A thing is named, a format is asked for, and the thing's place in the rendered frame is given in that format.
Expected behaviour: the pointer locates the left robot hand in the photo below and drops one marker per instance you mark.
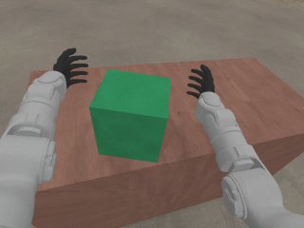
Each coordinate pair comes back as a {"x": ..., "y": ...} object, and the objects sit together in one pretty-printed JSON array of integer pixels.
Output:
[{"x": 64, "y": 65}]

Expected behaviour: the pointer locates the right robot forearm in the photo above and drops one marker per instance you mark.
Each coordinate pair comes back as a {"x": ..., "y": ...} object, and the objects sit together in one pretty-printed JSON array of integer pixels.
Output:
[{"x": 233, "y": 153}]

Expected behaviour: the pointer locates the right robot hand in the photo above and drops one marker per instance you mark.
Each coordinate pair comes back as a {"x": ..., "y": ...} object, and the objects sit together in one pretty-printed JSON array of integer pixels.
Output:
[{"x": 206, "y": 83}]

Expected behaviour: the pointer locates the right robot upper arm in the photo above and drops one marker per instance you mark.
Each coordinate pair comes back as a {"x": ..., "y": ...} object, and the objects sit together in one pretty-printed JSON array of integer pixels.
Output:
[{"x": 252, "y": 195}]

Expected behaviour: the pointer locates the carton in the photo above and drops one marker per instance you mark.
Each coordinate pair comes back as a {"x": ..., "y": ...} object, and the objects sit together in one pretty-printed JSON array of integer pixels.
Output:
[{"x": 129, "y": 114}]

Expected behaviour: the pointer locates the left robot forearm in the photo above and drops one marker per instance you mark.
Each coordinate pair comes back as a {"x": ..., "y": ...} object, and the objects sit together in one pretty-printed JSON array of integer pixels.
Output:
[{"x": 39, "y": 108}]

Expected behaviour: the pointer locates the pedestal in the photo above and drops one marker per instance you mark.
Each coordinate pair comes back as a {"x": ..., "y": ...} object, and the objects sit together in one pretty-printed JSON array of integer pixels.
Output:
[{"x": 91, "y": 190}]

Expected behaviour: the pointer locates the left robot upper arm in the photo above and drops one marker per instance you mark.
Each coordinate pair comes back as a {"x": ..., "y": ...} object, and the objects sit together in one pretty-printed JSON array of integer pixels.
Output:
[{"x": 25, "y": 162}]

